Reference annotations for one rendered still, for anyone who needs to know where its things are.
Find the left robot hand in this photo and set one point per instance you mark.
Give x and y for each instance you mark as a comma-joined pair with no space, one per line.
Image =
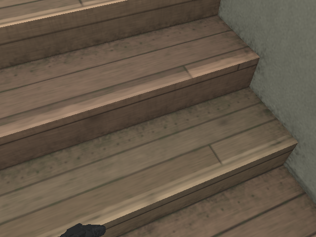
89,230

